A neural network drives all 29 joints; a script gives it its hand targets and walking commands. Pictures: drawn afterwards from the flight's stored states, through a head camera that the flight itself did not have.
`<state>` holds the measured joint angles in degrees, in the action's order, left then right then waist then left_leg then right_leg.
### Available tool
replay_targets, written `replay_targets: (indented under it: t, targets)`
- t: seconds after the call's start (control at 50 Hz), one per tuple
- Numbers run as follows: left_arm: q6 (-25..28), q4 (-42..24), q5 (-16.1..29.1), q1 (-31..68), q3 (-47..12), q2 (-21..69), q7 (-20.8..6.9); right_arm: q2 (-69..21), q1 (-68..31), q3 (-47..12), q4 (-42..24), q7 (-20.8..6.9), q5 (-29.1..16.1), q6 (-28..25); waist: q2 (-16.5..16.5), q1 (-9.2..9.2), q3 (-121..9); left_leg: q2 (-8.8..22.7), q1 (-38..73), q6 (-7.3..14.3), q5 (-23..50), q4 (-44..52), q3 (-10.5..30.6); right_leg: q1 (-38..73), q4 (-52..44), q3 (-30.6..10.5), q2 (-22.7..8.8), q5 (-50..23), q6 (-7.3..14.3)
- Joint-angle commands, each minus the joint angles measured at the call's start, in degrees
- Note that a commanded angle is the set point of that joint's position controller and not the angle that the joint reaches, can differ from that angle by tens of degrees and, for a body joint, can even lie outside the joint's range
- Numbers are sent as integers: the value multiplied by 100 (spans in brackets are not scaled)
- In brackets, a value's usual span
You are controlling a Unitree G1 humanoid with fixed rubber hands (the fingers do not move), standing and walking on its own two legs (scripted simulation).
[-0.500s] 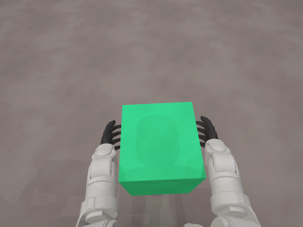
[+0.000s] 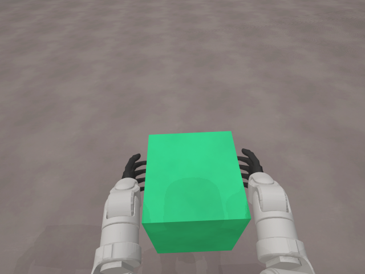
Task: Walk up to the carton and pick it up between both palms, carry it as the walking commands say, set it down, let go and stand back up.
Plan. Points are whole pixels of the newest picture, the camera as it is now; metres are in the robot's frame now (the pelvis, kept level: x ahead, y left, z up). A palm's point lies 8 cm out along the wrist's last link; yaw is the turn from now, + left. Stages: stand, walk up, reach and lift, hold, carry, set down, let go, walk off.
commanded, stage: reach and lift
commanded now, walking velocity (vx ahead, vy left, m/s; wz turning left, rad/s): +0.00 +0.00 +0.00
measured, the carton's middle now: (192, 195) +0.31 +0.00 -0.02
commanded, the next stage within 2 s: hold in 1.00 s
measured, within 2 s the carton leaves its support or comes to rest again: neither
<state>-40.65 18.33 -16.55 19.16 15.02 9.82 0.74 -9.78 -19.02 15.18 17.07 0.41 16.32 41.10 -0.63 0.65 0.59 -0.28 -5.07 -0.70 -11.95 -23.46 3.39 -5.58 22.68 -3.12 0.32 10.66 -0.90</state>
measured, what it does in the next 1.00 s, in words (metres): stands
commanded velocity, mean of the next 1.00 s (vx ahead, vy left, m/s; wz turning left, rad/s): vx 0.00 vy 0.00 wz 0.00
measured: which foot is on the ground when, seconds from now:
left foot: down 0.00-1.00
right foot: down 0.00-1.00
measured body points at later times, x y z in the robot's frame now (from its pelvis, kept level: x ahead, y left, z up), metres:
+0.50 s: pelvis -0.01 +0.00 +0.00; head -0.04 +0.00 +0.45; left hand +0.31 +0.14 +0.04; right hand +0.31 -0.15 +0.04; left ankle +0.02 +0.13 -0.74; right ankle +0.03 -0.13 -0.74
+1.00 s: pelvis +0.00 +0.00 +0.00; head -0.04 +0.00 +0.45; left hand +0.30 +0.14 +0.04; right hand +0.30 -0.15 +0.04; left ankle +0.02 +0.13 -0.74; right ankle +0.03 -0.13 -0.74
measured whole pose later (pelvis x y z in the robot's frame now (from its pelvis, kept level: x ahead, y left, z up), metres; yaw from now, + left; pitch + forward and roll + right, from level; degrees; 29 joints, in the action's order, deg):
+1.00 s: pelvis +0.00 +0.00 +0.00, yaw +0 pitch -8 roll +0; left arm -44.2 13.4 -15.8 15.0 10.7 8.7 0.7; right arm -8.7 -15.0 10.8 12.8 0.5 15.4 44.2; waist -0.3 0.2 2.2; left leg -0.2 -2.5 -0.8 -11.3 -21.7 3.5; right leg -3.3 21.3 -3.2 0.4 10.2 -0.7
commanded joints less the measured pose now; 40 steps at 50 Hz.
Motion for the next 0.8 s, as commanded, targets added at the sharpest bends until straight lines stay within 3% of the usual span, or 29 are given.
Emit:
replay_targets:
  t: [0.0,0.3,0.78]
  targets:
    - [86,-164,1477,3255,-3153,5473,-1432,-5520,-3087,-3155,-36,-1411,-1449,-31,58,7,-1260,-469,104,49,484,480,51,551,-364,-51,469,-619,54]
    - [107,-186,1484,3664,-3107,5386,-1390,-5362,-3550,-3034,-1,-1411,-1438,-93,6,-24,-1411,-459,137,27,316,440,28,555,-273,-51,523,-359,81]
    - [-7,-881,1591,2643,-3404,5257,-1375,-5431,-2460,-3404,-664,-1307,-1573,38,72,-64,-1477,-521,436,40,1152,451,45,735,-351,-110,515,-1218,16]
